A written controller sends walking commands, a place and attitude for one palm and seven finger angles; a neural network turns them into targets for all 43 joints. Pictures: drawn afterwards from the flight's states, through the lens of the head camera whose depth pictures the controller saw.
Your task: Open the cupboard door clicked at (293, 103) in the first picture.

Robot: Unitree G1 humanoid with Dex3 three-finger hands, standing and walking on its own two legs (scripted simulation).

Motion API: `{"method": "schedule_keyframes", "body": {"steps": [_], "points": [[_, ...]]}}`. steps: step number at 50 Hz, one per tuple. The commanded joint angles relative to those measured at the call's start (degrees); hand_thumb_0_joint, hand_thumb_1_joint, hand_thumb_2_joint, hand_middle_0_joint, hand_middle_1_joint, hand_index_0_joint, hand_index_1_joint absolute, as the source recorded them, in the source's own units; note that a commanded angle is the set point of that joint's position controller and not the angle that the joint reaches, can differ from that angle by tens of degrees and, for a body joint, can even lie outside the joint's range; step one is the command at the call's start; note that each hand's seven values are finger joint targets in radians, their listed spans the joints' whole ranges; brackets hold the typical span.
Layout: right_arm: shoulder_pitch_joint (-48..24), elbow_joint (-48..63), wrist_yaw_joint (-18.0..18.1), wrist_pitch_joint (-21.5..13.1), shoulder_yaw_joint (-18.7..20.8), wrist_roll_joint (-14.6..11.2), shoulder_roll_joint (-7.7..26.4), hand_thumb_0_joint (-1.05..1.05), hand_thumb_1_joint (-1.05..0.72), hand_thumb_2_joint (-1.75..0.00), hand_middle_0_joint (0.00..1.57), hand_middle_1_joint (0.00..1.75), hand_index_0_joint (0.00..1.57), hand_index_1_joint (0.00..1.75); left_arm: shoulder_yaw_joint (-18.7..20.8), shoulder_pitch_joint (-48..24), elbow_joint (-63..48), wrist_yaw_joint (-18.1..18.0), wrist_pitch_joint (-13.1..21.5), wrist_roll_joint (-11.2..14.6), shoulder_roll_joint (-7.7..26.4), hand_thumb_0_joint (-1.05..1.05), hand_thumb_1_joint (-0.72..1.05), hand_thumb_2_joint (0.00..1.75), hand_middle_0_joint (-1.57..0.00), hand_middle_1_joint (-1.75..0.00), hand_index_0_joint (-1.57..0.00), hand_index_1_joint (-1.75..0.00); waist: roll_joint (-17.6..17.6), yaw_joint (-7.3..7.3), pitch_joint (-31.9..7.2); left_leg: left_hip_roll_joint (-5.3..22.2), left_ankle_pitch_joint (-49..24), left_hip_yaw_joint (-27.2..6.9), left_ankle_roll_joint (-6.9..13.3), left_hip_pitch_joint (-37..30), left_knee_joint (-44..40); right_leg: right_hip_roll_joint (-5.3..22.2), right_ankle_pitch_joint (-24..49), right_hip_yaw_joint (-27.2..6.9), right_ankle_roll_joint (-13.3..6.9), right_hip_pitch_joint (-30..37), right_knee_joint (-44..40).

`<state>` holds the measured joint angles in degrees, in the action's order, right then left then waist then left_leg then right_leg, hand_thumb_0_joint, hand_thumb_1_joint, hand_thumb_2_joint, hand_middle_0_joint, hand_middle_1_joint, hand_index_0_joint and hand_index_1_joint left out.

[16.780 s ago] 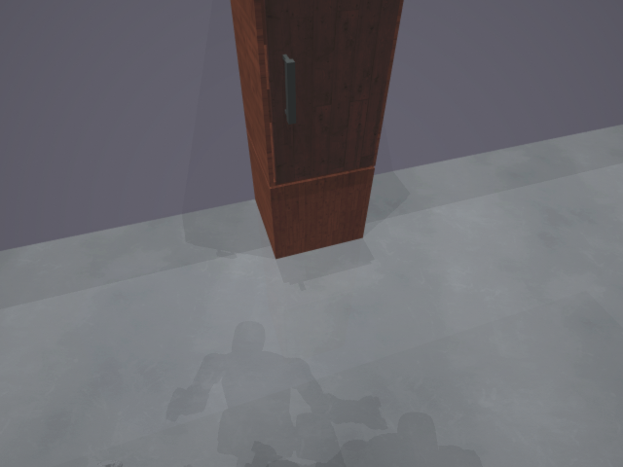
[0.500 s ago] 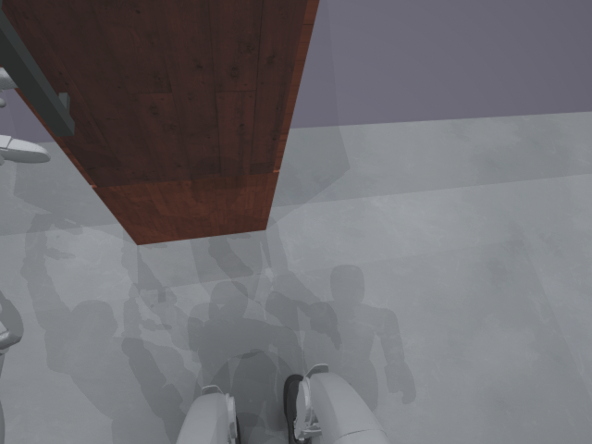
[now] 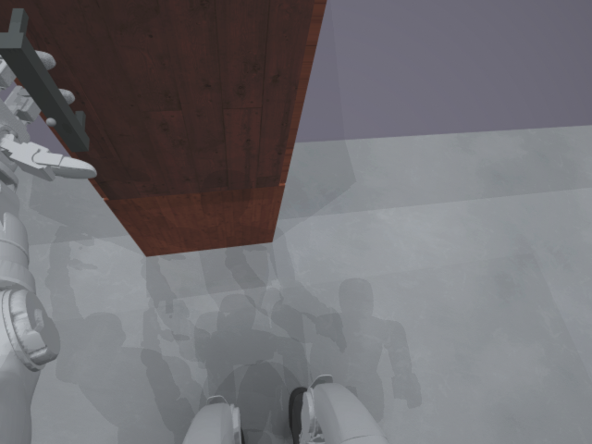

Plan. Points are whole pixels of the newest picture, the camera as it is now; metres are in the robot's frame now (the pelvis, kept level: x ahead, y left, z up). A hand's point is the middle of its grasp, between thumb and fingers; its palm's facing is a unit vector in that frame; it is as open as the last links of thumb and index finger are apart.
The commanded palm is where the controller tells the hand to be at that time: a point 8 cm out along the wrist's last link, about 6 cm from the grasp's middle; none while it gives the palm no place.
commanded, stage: slide the fingers in behind the handle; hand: left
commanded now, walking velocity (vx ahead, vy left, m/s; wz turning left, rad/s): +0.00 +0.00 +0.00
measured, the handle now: (53, 89) +0.55 +0.27 +0.06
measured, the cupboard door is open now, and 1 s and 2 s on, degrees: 0 0 22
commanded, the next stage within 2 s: close the thumb around the handle in 0.56 s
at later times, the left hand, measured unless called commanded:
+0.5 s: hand (68, 121) +0.50 +0.25 +0.06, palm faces +0.07 -1.00 -0.02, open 14.0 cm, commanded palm +0.48 +0.28 +0.06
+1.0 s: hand (65, 123) +0.50 +0.25 +0.06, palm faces +0.07 -1.00 -0.02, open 10.7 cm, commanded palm +0.48 +0.28 +0.06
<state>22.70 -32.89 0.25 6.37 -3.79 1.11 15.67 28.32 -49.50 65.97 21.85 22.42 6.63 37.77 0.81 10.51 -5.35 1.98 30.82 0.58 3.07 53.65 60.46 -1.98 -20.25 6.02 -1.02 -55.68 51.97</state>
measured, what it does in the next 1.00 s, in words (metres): stands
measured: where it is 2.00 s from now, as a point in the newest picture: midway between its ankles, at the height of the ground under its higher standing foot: outside the picture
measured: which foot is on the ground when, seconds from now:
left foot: down 0.00-1.00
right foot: down 0.00-1.00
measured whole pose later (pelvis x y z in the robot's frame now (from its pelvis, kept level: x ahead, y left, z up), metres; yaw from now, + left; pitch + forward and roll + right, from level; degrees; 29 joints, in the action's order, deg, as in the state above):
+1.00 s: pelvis +0.00 +0.00 +0.00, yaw +0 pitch +24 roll -4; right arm 22.8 -33.6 0.5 5.6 -3.9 1.2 15.9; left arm 27.3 -50.9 68.3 20.0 23.0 6.1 36.8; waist 0.9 10.6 -5.2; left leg 1.7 30.5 0.6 2.9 53.8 60.5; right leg -1.8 -20.3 5.9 -1.3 -56.2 52.7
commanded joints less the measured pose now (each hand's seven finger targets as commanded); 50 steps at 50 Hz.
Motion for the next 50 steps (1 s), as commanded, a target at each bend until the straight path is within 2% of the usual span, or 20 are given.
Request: {"method": "schedule_keyframes", "body": {"steps": [1,4,5,6,7,8,11,17,19,26,29,32,33,37,39,40,42,44,47,50], "points": [[11.08,1.46,0.68,-0.18,4.45,-0.20,11.47,0.00,-0.90,-0.90,0.20,0.30,0.20,0.30,1.19,-20.95,-10.21,-0.60,3.14,1.41,15.31,0.00,-0.50,0.30,-0.30,-1.20,-0.30,-1.20,10.10,0.04,-26.64,0.38,-35.77,-5.11,-2.74,-18.11,-6.97,-1.36,18.60,-3.26,-0.50,16.08,-1.96],[10.66,1.43,0.69,-0.24,4.37,-0.24,11.06,0.00,-0.90,-0.90,0.20,0.30,0.20,0.30,-0.84,-23.34,-11.89,-1.24,3.47,1.08,13.17,0.00,-0.50,0.30,-0.30,-1.20,-0.30,-1.20,12.16,0.27,-26.94,0.22,-33.64,-4.92,-2.91,-18.77,-7.32,-1.15,17.04,-3.35,-0.32,15.03,-2.08],[10.81,1.21,0.71,-0.32,4.42,-0.16,11.25,0.00,-0.90,-0.90,0.20,0.30,0.20,0.30,0.35,-22.88,-11.15,-1.65,3.57,1.01,14.42,0.00,-0.50,0.30,-0.30,-1.20,-0.30,-1.20,10.76,0.00,-26.63,0.21,-33.20,-5.07,-2.93,-18.16,-7.25,-1.18,16.79,-3.25,-0.42,15.25,-1.98],[11.07,1.14,0.83,-0.43,4.51,-0.09,11.30,0.00,-0.90,-0.90,0.20,0.30,0.20,0.30,0.28,-24.44,-12.26,-1.94,4.27,1.18,14.38,0.00,-0.50,0.30,-0.30,-1.20,-0.30,-1.20,9.78,0.50,-27.52,0.30,-34.71,-5.59,-3.02,-19.11,-7.10,-1.24,17.38,-3.19,-0.47,15.33,-1.77],[11.03,1.19,0.74,-0.55,4.60,0.01,11.11,0.00,-0.90,-0.90,0.20,0.30,0.20,0.30,0.31,-24.42,-13.17,-2.14,4.70,1.16,13.93,0.00,-0.50,0.30,-0.30,-1.20,-0.30,-1.20,11.95,-0.09,-29.81,0.31,-35.67,-5.51,-3.36,-20.48,-6.98,-1.19,17.54,-3.31,-0.36,15.34,-1.56],[10.81,0.92,0.67,-0.63,4.63,-0.10,10.90,0.00,-0.90,-0.90,0.20,0.30,0.20,0.30,-1.22,-23.73,-11.94,-2.16,4.65,1.18,11.67,0.00,-0.50,0.30,-0.30,-1.20,-0.30,-1.20,11.43,0.42,-28.83,0.31,-35.88,-5.43,-3.44,-20.63,-6.77,-1.16,17.30,-3.17,-0.33,14.27,-1.69],[11.03,0.84,0.87,-0.89,4.60,0.05,11.56,0.00,-0.90,-0.90,0.20,0.30,0.20,0.30,1.90,-23.25,-9.40,-2.92,4.49,0.40,16.21,0.00,-0.50,0.30,-0.30,-1.20,-0.30,-1.20,8.43,0.10,-26.70,-0.06,-31.78,-5.14,-2.59,-16.07,-6.94,-1.04,17.11,-3.66,-0.51,16.44,-1.57],[10.75,0.77,1.00,-1.07,4.16,0.03,11.26,0.00,-0.90,-0.90,0.20,0.30,0.20,0.30,0.02,-26.77,-10.18,-3.12,5.01,-0.13,15.08,0.00,-0.50,0.30,-0.30,-1.20,-0.30,-1.20,11.49,0.53,-27.76,-0.01,-30.93,-5.26,-2.83,-17.45,-6.91,-0.92,15.62,-3.66,-0.42,14.75,-1.31],[10.89,0.67,1.06,-1.26,4.29,0.08,11.57,0.00,-0.90,-0.90,0.20,0.30,0.20,0.30,1.30,-25.75,-8.81,-3.17,4.72,0.14,16.27,0.00,-0.50,0.30,-0.30,-1.20,-0.30,-1.20,9.14,0.73,-27.75,-0.14,-29.66,-4.89,-2.37,-15.63,-6.65,-0.85,16.06,-3.94,-0.24,16.07,-1.58],[11.27,1.14,1.01,-1.11,4.07,0.01,11.41,0.00,-0.90,-0.90,0.20,0.30,0.20,0.30,0.30,-25.17,-8.87,-2.26,4.10,0.13,15.31,0.00,-0.50,0.30,-0.30,-1.20,-0.30,-1.20,10.77,0.64,-28.29,-0.19,-30.70,-4.73,-2.10,-15.44,-6.55,-0.91,17.54,-4.06,-0.47,16.43,-1.26],[11.28,0.95,1.26,-1.21,4.15,-0.09,11.67,0.00,-0.90,-0.90,0.20,0.30,0.20,0.30,2.04,-25.25,-8.83,-2.06,3.93,0.10,18.18,0.00,-0.50,0.30,-0.30,-1.20,-0.30,-1.20,9.16,0.35,-28.82,-0.30,-28.47,-4.33,-1.78,-13.46,-6.58,-0.80,17.64,-4.54,-0.22,18.66,-1.56],[11.23,0.86,1.16,-1.14,3.97,-0.05,11.46,0.00,-0.90,-0.90,0.20,0.30,0.20,0.30,0.55,-26.54,-10.13,-1.84,4.34,0.02,16.83,0.00,-0.50,0.30,-0.30,-1.20,-0.30,-1.20,12.14,0.60,-29.09,-0.15,-30.04,-4.66,-2.19,-15.72,-6.61,-0.82,17.30,-4.19,-0.37,16.54,-1.25],[11.36,0.73,1.16,-1.15,4.10,-0.03,11.49,0.00,-0.90,-0.90,0.20,0.30,0.20,0.30,0.75,-25.06,-8.47,-1.90,4.08,0.13,16.46,0.00,-0.50,0.30,-0.30,-1.20,-0.30,-1.20,10.55,0.60,-28.09,-0.15,-29.23,-4.59,-2.03,-15.16,-6.56,-0.93,16.64,-4.16,-0.31,16.42,-1.57],[11.62,0.46,1.09,-1.24,4.34,0.01,11.53,0.00,-0.90,-0.90,0.20,0.30,0.20,0.30,0.20,-26.30,-10.86,-1.88,4.58,0.80,15.24,0.00,-0.28,0.40,-0.32,-1.22,-0.32,-1.22,12.43,0.84,-30.39,0.09,-33.22,-5.10,-2.57,-18.56,-6.32,-1.00,17.97,-3.85,-0.32,15.39,-1.32],[11.62,0.62,1.09,-1.16,4.44,-0.01,11.75,0.00,-0.90,-0.90,0.20,0.30,0.20,0.30,1.86,-22.73,-8.86,-1.88,3.98,0.64,17.07,0.00,-0.16,0.44,-0.32,-1.24,-0.32,-1.24,10.01,0.13,-28.98,0.04,-32.70,-4.73,-2.32,-16.33,-6.39,-1.02,18.74,-4.02,-0.31,17.13,-1.50],[11.30,0.69,0.98,-1.10,4.11,-0.13,11.44,0.00,-0.90,-0.90,0.20,0.30,0.20,0.30,0.53,-23.79,-8.93,-1.69,3.73,0.76,15.59,0.00,-0.11,0.47,-0.33,-1.24,-0.33,-1.24,10.78,0.39,-27.54,-0.08,-31.23,-4.45,-2.21,-15.40,-6.69,-0.99,18.30,-4.09,-0.28,17.11,-1.65],[11.41,0.83,0.95,-0.90,4.31,-0.10,11.45,0.00,-0.90,-0.90,0.20,0.30,0.20,0.30,0.30,-24.49,-11.20,-1.71,4.14,0.57,15.43,0.00,0.00,0.52,-0.34,-1.25,-0.34,-1.25,12.21,0.06,-29.39,0.03,-33.12,-4.75,-2.48,-17.78,-6.68,-0.96,18.36,-3.94,-0.35,16.31,-1.51],[11.38,0.78,0.94,-0.97,4.36,-0.07,11.51,0.00,-0.90,-0.90,0.20,0.30,0.20,0.30,0.93,-23.91,-10.60,-1.99,4.10,0.81,15.79,0.00,0.12,0.56,-0.34,-1.27,-0.34,-1.27,10.05,0.17,-28.37,0.05,-32.11,-4.84,-2.43,-16.90,-6.91,-1.05,18.06,-3.78,-0.31,17.00,-1.70],[11.10,0.68,1.02,-1.00,4.28,-0.13,11.35,0.00,-0.90,-0.90,0.20,0.30,0.20,0.30,0.42,-24.72,-9.64,-2.28,4.25,0.70,15.10,0.00,0.28,0.64,-0.36,-1.28,-0.36,-1.28,10.83,0.39,-27.19,-0.06,-31.40,-4.77,-2.40,-16.29,-6.84,-0.99,17.49,-3.91,-0.30,15.99,-1.65],[11.16,0.76,1.03,-1.20,4.44,0.06,11.52,0.00,-0.90,-0.90,0.20,0.30,0.20,0.30,1.39,-24.50,-11.14,-2.48,4.79,0.53,16.40,0.00,0.45,0.71,-0.37,-1.30,-0.37,-1.30,10.07,-0.01,-29.34,-0.01,-32.19,-4.96,-2.53,-17.18,-6.79,-0.96,18.04,-3.89,-0.34,17.25,-1.39]]}}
